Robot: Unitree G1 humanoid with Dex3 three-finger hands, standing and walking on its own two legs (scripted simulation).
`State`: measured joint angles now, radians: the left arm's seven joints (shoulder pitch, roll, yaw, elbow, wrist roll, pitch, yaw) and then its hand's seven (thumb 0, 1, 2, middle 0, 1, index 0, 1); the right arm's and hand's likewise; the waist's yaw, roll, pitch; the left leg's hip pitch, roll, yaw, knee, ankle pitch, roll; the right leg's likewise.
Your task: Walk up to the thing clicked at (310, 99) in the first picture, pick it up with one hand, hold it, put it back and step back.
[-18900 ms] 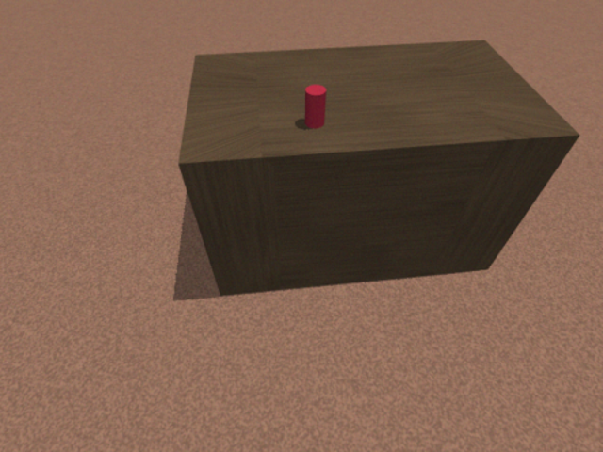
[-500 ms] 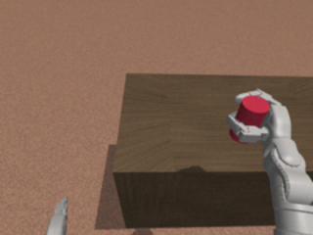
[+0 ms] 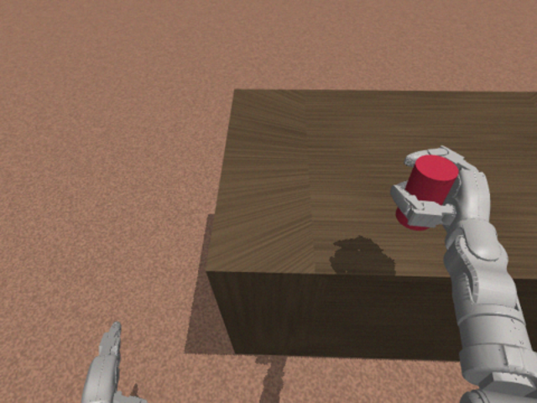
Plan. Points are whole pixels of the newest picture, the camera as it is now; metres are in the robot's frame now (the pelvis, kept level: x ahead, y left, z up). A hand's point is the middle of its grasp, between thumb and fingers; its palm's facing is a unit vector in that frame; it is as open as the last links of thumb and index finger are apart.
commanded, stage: crouch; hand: right
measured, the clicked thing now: (424, 194) +0.40 -0.18 +0.09
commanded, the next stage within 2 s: lower in 0.82 s
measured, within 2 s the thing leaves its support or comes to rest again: rests again in 1.92 s
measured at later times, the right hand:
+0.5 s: hand (408, 183) +0.45 -0.19 +0.05, palm faces +0.13 +0.99 +0.01, open 7.6 cm
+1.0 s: hand (401, 177) +0.48 -0.19 +0.03, palm faces +0.13 +0.99 +0.01, open 7.5 cm
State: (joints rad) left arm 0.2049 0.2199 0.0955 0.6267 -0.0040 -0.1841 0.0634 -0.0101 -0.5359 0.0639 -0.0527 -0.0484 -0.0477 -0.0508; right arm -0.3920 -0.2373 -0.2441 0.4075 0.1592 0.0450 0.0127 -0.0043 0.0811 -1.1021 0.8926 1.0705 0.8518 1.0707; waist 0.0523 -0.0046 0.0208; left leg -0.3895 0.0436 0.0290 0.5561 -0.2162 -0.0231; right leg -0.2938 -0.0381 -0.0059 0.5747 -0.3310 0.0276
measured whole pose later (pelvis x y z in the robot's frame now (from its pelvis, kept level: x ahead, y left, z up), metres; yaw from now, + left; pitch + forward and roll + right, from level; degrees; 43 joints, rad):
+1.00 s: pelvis -0.01 -0.01 -0.04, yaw +1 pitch +16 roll +1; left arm 0.32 0.23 0.04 0.26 0.03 -0.11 0.02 -0.01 -0.54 0.06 -0.06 -0.05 -0.06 -0.06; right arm -0.80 -0.41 -0.40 1.10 0.07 -0.34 0.07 -0.01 0.08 -1.10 0.90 1.06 0.86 1.07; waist 0.17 0.01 -0.09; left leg -0.82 0.04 0.01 0.84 -0.30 -0.03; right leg -0.74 -0.04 -0.01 0.91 -0.46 0.02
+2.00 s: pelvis -0.03 -0.01 -0.09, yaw +1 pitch +24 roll +2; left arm 0.37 0.26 0.04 -0.01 0.08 -0.07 -0.01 -0.01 -0.55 0.07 -0.06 -0.05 -0.05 -0.06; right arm -0.87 -0.51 -0.51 1.21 0.00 -0.45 0.08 -0.01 0.08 -1.10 0.89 1.06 0.85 1.07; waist 0.26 0.01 -0.12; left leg -1.14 0.03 0.03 1.11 -0.38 -0.02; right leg -1.07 -0.06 0.03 1.21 -0.55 0.03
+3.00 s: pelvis -0.02 -0.01 -0.10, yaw +1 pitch +24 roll +3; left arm 0.40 0.27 0.04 -0.09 0.06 -0.03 -0.02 -0.01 -0.54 0.07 -0.07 -0.05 -0.05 -0.06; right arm -0.85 -0.52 -0.53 1.12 -0.01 -0.42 0.07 -0.01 0.56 -0.07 0.17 0.12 0.18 0.13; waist 0.27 0.01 -0.12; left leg -1.15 0.03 0.03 1.14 -0.41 -0.03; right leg -1.08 -0.06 0.03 1.24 -0.59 0.02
